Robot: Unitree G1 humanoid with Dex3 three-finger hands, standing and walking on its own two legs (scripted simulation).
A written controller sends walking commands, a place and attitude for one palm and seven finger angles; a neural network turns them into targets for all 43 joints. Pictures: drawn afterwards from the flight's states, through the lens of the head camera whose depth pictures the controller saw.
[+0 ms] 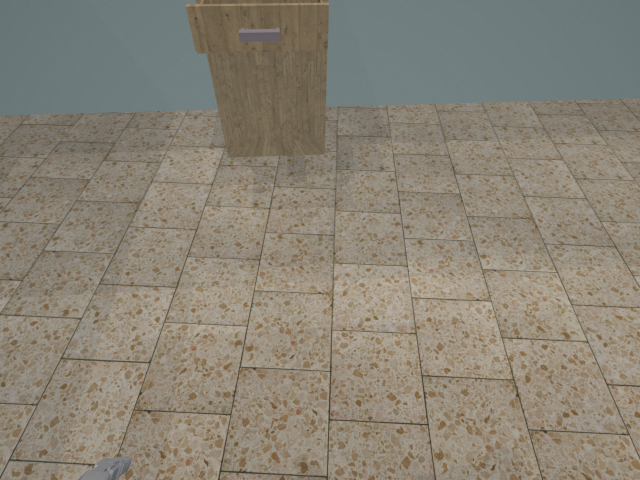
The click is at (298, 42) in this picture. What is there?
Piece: drawer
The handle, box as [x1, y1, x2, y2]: [239, 27, 279, 41]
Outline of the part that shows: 279,29 278,27 276,27 275,29 241,28 239,29 239,38 240,41 279,40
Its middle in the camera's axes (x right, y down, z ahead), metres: -0.20 -0.68 +1.27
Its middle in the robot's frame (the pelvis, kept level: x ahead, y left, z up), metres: +1.39 +0.27 -0.04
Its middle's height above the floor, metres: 0.73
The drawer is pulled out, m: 0.29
